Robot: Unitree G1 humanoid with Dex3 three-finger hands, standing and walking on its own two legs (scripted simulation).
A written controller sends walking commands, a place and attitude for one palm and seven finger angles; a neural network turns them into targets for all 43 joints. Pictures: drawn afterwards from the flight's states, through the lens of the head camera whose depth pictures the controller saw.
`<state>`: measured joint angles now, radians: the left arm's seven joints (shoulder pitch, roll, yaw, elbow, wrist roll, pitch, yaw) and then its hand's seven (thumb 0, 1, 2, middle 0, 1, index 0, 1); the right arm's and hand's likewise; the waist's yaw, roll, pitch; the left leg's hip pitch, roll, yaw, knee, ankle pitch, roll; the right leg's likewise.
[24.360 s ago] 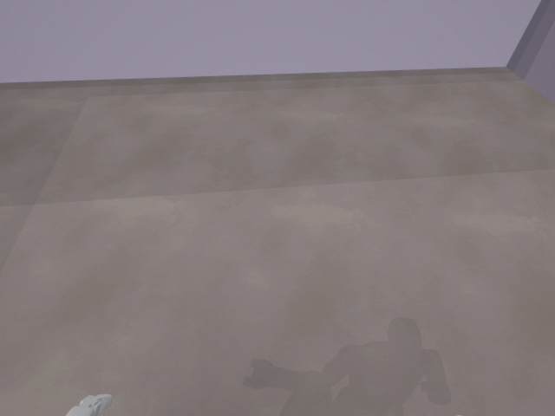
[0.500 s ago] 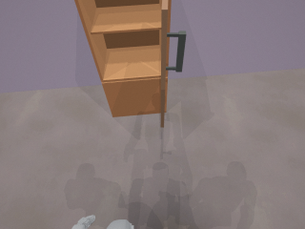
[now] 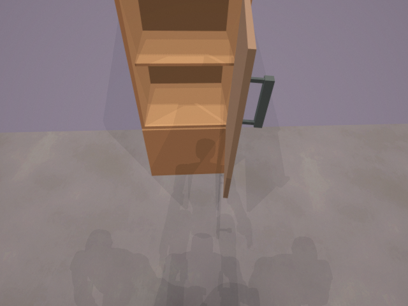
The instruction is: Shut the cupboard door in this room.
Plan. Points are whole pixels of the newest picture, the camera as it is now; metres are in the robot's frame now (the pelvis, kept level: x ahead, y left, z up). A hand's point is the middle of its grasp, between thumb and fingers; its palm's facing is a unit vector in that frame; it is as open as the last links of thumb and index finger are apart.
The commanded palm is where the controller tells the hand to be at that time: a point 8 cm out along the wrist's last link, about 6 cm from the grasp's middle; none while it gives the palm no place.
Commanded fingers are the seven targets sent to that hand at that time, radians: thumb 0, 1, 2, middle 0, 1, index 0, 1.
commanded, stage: stand and wait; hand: left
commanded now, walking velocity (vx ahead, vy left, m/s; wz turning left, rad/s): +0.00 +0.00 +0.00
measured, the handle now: (255, 103) +0.61 -0.08 +0.07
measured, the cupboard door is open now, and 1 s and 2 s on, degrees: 81 81 81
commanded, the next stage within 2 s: turn or walk to find it in 1.02 s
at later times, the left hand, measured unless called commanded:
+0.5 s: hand out of the picture +0.00 +0.17 -0.18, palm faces +0.03 -0.98 -0.17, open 7.3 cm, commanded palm none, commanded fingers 0.00 0.90 0.90 -0.20 -0.30 -0.20 -0.30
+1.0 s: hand out of the picture -0.06 +0.15 -0.18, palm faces +0.06 -0.99 -0.14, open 7.3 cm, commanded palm none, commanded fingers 0.00 0.90 0.90 -0.20 -0.30 -0.20 -0.30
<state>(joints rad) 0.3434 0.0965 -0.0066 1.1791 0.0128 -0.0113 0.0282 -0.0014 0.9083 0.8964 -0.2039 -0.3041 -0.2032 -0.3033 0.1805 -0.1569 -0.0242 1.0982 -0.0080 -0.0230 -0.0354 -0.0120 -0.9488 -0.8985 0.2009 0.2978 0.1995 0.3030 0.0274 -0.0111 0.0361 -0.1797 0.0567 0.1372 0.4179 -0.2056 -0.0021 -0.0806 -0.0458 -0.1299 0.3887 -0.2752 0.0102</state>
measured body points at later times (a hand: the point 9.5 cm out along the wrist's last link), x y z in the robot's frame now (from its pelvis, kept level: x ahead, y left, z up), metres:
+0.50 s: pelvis +0.01 +0.01 +0.00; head +0.01 +0.01 +0.45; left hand +0.00 +0.22 -0.16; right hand -0.04 -0.18 -0.17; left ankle +0.01 +0.11 -0.74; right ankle -0.04 -0.11 -0.74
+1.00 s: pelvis +0.00 +0.01 +0.00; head +0.01 +0.02 +0.45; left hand -0.06 +0.21 -0.16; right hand -0.02 -0.19 -0.16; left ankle +0.01 +0.11 -0.74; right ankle -0.04 -0.11 -0.74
